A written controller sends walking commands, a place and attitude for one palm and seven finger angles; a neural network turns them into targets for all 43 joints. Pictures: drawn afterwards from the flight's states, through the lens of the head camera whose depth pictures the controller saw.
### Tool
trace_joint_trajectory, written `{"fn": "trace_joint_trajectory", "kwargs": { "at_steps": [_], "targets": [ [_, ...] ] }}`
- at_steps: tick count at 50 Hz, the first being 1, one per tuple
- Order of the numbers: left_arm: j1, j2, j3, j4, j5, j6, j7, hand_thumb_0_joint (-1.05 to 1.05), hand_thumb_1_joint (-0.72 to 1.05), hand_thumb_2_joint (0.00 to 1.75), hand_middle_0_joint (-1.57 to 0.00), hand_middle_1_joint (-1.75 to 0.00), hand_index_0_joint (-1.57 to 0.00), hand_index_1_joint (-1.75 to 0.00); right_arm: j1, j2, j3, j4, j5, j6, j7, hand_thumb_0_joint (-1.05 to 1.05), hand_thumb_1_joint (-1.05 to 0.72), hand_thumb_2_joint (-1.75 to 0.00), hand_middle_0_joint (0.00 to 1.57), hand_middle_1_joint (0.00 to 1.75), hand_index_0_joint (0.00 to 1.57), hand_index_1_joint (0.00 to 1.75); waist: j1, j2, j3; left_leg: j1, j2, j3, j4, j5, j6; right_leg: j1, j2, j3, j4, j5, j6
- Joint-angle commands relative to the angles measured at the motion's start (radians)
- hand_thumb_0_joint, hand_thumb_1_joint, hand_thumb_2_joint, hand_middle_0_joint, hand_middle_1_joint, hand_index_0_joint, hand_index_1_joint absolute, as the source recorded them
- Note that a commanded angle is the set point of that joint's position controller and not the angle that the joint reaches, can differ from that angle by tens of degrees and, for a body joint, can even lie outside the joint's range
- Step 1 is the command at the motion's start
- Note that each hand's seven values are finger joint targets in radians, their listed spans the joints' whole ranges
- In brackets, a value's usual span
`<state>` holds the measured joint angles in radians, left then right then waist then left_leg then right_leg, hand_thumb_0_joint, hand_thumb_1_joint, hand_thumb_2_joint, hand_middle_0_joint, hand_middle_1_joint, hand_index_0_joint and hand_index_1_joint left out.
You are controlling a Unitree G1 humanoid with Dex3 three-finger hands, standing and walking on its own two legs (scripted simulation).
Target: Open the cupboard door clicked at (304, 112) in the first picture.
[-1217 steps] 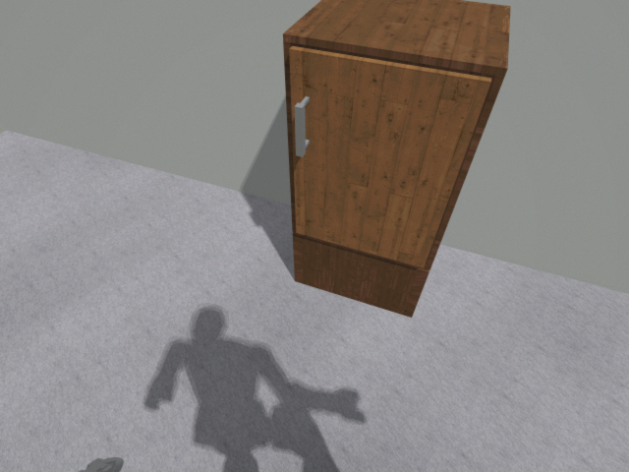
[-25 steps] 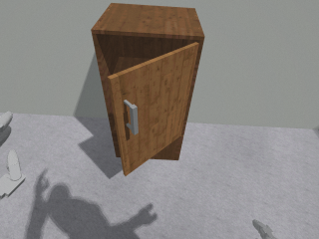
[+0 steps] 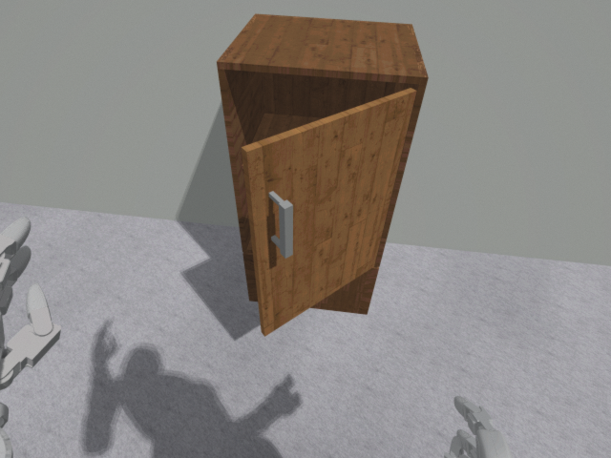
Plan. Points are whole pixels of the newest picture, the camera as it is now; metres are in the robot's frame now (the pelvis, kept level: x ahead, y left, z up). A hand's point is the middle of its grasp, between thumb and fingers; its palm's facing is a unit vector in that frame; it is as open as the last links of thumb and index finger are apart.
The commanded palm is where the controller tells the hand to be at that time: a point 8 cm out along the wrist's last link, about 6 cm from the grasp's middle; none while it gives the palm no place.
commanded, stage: let the arm hang, fingers relaxed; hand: left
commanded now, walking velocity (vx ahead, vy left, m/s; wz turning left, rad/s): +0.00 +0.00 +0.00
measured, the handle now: (280, 225) +0.54 +0.10 -0.02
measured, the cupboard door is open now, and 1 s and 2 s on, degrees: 44 44 44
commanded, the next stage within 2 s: look to check the result in 1.12 s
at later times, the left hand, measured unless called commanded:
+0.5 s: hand out of the picture -0.09 +0.17 -0.17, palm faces +0.04 -0.99 -0.15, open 7.4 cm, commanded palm none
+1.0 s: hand out of the picture +0.04 +0.17 -0.17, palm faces +0.04 -0.97 -0.24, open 7.4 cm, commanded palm none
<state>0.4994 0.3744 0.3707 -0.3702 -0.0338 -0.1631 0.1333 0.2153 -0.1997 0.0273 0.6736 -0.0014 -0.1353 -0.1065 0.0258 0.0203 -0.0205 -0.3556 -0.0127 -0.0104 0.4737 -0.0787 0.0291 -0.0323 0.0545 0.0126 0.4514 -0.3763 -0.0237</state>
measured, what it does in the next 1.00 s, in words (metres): stands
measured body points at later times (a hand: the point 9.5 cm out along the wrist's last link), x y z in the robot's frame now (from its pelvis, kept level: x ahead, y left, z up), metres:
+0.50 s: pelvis +0.00 +0.00 +0.00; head +0.04 +0.02 +0.45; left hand -0.09 +0.22 -0.16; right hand +0.01 -0.28 -0.14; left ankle +0.11 +0.10 -0.73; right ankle -0.08 -0.11 -0.73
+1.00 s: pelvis +0.02 -0.02 +0.00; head +0.02 -0.03 +0.45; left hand +0.04 +0.22 -0.15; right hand +0.07 -0.26 -0.16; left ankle +0.11 +0.10 -0.73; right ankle -0.08 -0.11 -0.73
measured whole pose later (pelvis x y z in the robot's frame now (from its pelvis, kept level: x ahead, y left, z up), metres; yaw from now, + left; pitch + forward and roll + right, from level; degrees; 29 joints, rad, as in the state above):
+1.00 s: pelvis +0.02 -0.02 +0.00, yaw +1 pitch -3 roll +0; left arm 0.25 0.18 0.00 1.10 0.01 -0.01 0.03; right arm 0.16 -0.20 -0.01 1.13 -0.02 0.02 -0.03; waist -0.01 0.02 0.04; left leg -0.30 -0.03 -0.03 0.43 -0.08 0.01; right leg 0.03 0.04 -0.01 0.40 -0.39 -0.05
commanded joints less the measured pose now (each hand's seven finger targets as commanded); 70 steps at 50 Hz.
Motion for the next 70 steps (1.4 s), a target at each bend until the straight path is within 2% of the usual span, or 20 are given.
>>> {"fn": "trace_joint_trajectory", "kwargs": {
  "at_steps": [1,2,3,4,6,7,9,12,13,16,17,18,20,23,32,43,47,55,60,70],
  "targets": [
    [-0.09,-0.001,-0.236,0.577,0.083,0.085,-0.117,0.0,0.9,0.9,-0.2,-0.3,-0.2,-0.3,-0.11,-0.322,-0.096,0.105,-0.004,-0.043,0.082,0.0,-0.9,-0.9,0.2,0.3,0.2,0.3,-0.054,0.1,0.057,0.024,0.139,-0.217,-0.006,0.044,0.045,-0.279,-0.096,0.017,0.027,0.167,-0.01],
    [-0.049,0.026,-0.217,0.616,0.066,0.15,-0.133,0.0,0.9,0.9,-0.2,-0.3,-0.2,-0.3,-0.074,-0.258,-0.093,0.094,0.01,0.023,0.088,0.0,-0.9,-0.9,0.2,0.3,0.2,0.3,-0.02,0.004,-0.04,0.086,0.131,-0.167,0.024,0.126,0.041,-0.224,-0.11,0.041,0.011,0.143,-0.008],
    [-0.063,-0.005,-0.244,0.643,0.073,0.152,-0.135,0.0,0.9,0.9,-0.2,-0.3,-0.2,-0.3,-0.059,-0.233,-0.085,0.094,-0.002,0.033,0.085,0.0,-0.9,-0.9,0.2,0.3,0.2,0.3,-0.016,-0.122,-0.111,0.139,0.13,-0.158,0.07,0.193,0.038,-0.224,-0.113,0.059,0.003,0.188,-0.012],
    [-0.106,0.018,-0.245,0.677,0.073,0.15,-0.135,0.0,0.9,0.9,-0.2,-0.3,-0.2,-0.3,-0.058,-0.248,-0.084,0.093,-0.004,0.047,0.089,0.0,-0.9,-0.9,0.2,0.3,0.2,0.3,-0.022,-0.16,-0.107,0.132,0.122,-0.172,0.086,0.151,0.041,-0.228,-0.123,0.054,0.001,0.174,-0.026],
    [-0.181,0.06,-0.254,0.78,0.071,0.151,-0.133,0.0,0.9,0.9,-0.2,-0.3,-0.2,-0.3,-0.087,-0.263,-0.083,0.109,-0.014,0.074,0.095,0.0,-0.9,-0.9,0.2,0.3,0.2,0.3,-0.031,-0.189,-0.035,0.098,0.1,-0.168,0.088,0.045,0.035,-0.261,-0.142,0.076,-0.026,0.136,-0.049],
    [-0.216,0.079,-0.262,0.841,0.068,0.152,-0.131,0.0,0.9,0.9,-0.2,-0.3,-0.2,-0.3,-0.099,-0.273,-0.084,0.123,-0.019,0.087,0.099,0.0,-0.9,-0.9,0.2,0.3,0.2,0.3,-0.036,-0.164,-0.01,0.102,0.085,-0.161,0.086,0.012,0.029,-0.279,-0.153,0.09,-0.041,0.107,-0.062],
    [-0.263,0.101,-0.279,0.958,0.062,0.161,-0.125,0.0,0.9,0.9,-0.2,-0.3,-0.2,-0.3,-0.122,-0.275,-0.077,0.152,-0.025,0.112,0.103,0.0,-0.9,-0.9,0.2,0.3,0.2,0.3,-0.042,-0.047,0.072,0.087,0.085,-0.173,0.022,-0.019,0.026,-0.298,-0.141,0.088,-0.056,0.026,-0.069],
    [-0.225,0.102,-0.301,1.138,0.053,0.17,-0.12,0.0,0.9,0.9,-0.2,-0.3,-0.2,-0.3,-0.128,-0.278,-0.067,0.201,-0.032,0.129,0.1,0.0,-0.9,-0.9,0.2,0.3,0.2,0.3,-0.018,0.12,0.062,0.075,0.107,-0.244,-0.138,-0.135,0.037,-0.206,-0.094,0.071,-0.034,-0.036,-0.05],
    [-0.204,0.103,-0.305,1.188,0.052,0.172,-0.12,0.0,0.9,0.9,-0.2,-0.3,-0.2,-0.3,-0.126,-0.276,-0.065,0.217,-0.03,0.133,0.097,0.0,-0.9,-0.9,0.2,0.3,0.2,0.3,-0.007,0.114,0.066,0.068,0.107,-0.254,-0.164,-0.171,0.036,-0.181,-0.089,0.061,-0.04,-0.041,-0.049],
    [-0.144,0.067,-0.313,1.314,0.048,0.17,-0.122,0.0,0.9,0.9,-0.2,-0.3,-0.2,-0.3,-0.099,-0.251,-0.067,0.274,-0.026,0.137,0.09,0.0,-0.9,-0.9,0.2,0.3,0.2,0.3,-0.007,0.153,0.008,0.123,0.089,-0.214,-0.185,-0.221,0.018,-0.151,-0.099,0.068,-0.073,-0.034,-0.062],
    [-0.131,0.054,-0.314,1.346,0.047,0.168,-0.121,0.0,0.9,0.9,-0.2,-0.3,-0.2,-0.3,-0.085,-0.237,-0.067,0.292,-0.024,0.138,0.087,0.0,-0.9,-0.9,0.2,0.3,0.2,0.3,-0.012,0.153,0.001,0.144,0.083,-0.199,-0.178,-0.21,0.013,-0.154,-0.105,0.074,-0.092,-0.028,-0.066],
    [-0.12,0.044,-0.315,1.372,0.047,0.164,-0.12,0.0,0.9,0.9,-0.2,-0.3,-0.2,-0.3,-0.073,-0.228,-0.069,0.306,-0.02,0.138,0.083,0.0,-0.9,-0.9,0.2,0.3,0.2,0.3,-0.014,0.09,0.003,0.174,0.08,-0.182,-0.156,-0.159,0.012,-0.161,-0.109,0.074,-0.121,-0.009,-0.068],
    [-0.124,0.011,-0.323,1.414,0.045,0.16,-0.116,0.0,0.9,0.9,-0.2,-0.3,-0.2,-0.3,-0.039,-0.207,-0.067,0.345,-0.017,0.136,0.078,0.0,-0.9,-0.9,0.2,0.3,0.2,0.3,-0.034,0.064,-0.004,0.228,0.079,-0.158,-0.112,-0.072,0.012,-0.18,-0.126,0.078,-0.153,0.037,-0.066],
    [-0.116,-0.022,-0.332,1.458,0.043,0.159,-0.108,0.0,0.9,0.9,-0.2,-0.3,-0.2,-0.3,-0.008,-0.19,-0.067,0.382,-0.012,0.14,0.071,0.0,-0.9,-0.9,0.2,0.3,0.2,0.3,-0.046,0.035,0.03,0.263,0.09,-0.15,-0.082,-0.024,0.018,-0.212,-0.126,0.064,-0.171,0.065,-0.058],
    [-0.075,-0.055,-0.344,1.509,0.043,0.167,-0.095,0.0,0.9,0.9,-0.2,-0.3,-0.2,-0.3,0.004,-0.16,-0.07,0.423,-0.015,0.152,0.067,0.0,-0.9,-0.9,0.2,0.3,0.2,0.3,-0.039,-0.046,0.111,0.208,0.096,-0.152,-0.102,-0.086,0.028,-0.213,-0.124,0.045,-0.171,0.022,-0.051],
    [-0.125,-0.05,-0.338,1.477,0.045,0.161,-0.089,0.0,0.9,0.9,-0.2,-0.3,-0.2,-0.3,-0.027,-0.124,-0.061,0.431,-0.019,0.148,0.077,0.0,-0.9,-0.9,0.2,0.3,0.2,0.3,-0.03,-0.038,0.118,0.208,0.088,-0.127,-0.089,0.007,0.023,-0.194,-0.135,0.046,-0.169,0.094,-0.035],
    [-0.145,-0.058,-0.336,1.466,0.043,0.16,-0.086,0.0,0.9,0.9,-0.2,-0.3,-0.2,-0.3,-0.026,-0.11,-0.056,0.434,-0.022,0.144,0.076,0.0,-0.9,-0.9,0.2,0.3,0.2,0.3,-0.033,-0.022,0.116,0.204,0.087,-0.119,-0.073,0.065,0.02,-0.166,-0.141,0.044,-0.162,0.182,-0.026],
    [-0.15,-0.075,-0.329,1.452,0.04,0.161,-0.076,0.0,0.9,0.9,-0.2,-0.3,-0.2,-0.3,-0.01,-0.084,-0.048,0.433,-0.02,0.14,0.067,0.0,-0.9,-0.9,0.2,0.3,0.2,0.3,-0.029,-0.048,0.094,0.194,0.081,-0.071,-0.004,0.172,0.02,-0.097,-0.153,0.037,-0.14,0.464,0.015],
    [-0.136,-0.09,-0.327,1.451,0.038,0.165,-0.074,0.0,0.9,0.9,-0.2,-0.3,-0.2,-0.3,0.007,-0.072,-0.048,0.437,-0.019,0.141,0.062,0.0,-0.9,-0.9,0.2,0.3,0.2,0.3,-0.031,-0.036,0.09,0.196,0.082,-0.066,0.009,0.175,0.022,-0.084,-0.147,0.04,-0.131,0.472,0.014],
    [-0.095,-0.12,-0.334,1.471,0.037,0.167,-0.076,0.0,0.9,0.9,-0.2,-0.3,-0.2,-0.3,0.037,-0.061,-0.048,0.444,-0.017,0.139,0.056,0.0,-0.9,-0.9,0.2,0.3,0.2,0.3,-0.034,-0.016,0.082,0.229,0.094,-0.088,-0.017,0.159,0.031,-0.1,-0.132,0.041,-0.133,0.342,-0.008]
  ]
}}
